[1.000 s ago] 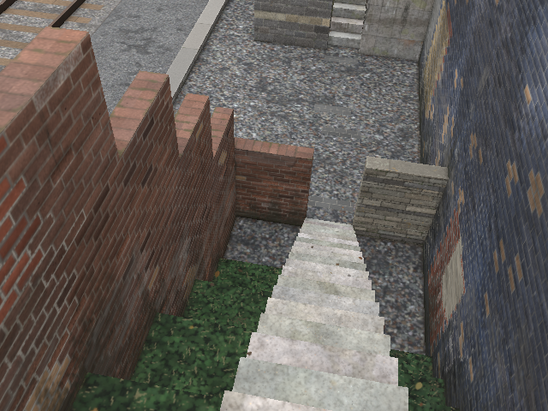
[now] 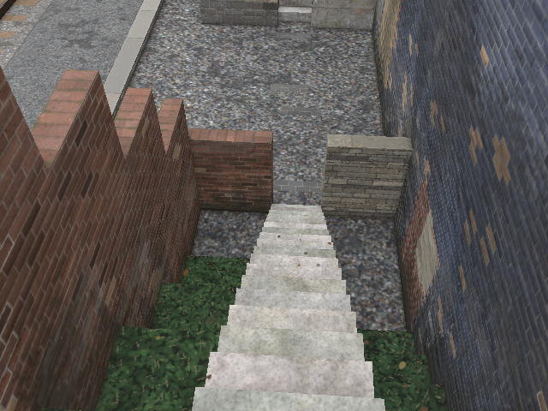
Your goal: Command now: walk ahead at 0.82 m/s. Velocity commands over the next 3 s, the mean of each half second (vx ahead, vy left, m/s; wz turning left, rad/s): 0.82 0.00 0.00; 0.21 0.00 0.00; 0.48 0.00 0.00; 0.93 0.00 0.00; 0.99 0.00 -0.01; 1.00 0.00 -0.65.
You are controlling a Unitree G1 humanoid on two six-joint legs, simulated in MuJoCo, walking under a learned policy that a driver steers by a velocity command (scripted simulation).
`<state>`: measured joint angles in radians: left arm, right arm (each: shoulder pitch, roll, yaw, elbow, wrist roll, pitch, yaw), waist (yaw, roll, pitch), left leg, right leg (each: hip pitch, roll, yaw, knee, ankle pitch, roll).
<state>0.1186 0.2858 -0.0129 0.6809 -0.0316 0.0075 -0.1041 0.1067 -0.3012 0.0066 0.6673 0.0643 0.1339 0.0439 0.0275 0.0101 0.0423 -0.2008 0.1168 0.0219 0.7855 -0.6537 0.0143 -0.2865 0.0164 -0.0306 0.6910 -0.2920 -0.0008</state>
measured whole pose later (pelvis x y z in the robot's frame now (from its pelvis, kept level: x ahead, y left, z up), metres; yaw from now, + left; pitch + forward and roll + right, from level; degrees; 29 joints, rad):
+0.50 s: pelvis +0.20 +0.05 -0.20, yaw +1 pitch -1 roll +0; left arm 0.32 0.33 0.00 0.81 -0.09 0.05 0.01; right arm 0.28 -0.27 -0.07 0.95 0.12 -0.02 0.10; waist 0.05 -0.05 0.01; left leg -0.26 -0.02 -0.09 0.59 -0.33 -0.02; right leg -0.58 0.00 0.06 1.91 -0.78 -0.02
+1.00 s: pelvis +0.42 +0.02 -0.42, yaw +1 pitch -1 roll +0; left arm 0.44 0.18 0.02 1.14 -0.03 0.01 -0.06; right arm 0.24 -0.29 -0.02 0.97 0.08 0.08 -0.05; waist 0.05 0.06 0.08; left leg -0.84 -0.05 -0.07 1.60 -0.49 0.01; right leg -0.28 0.03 0.06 0.76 -0.44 -0.02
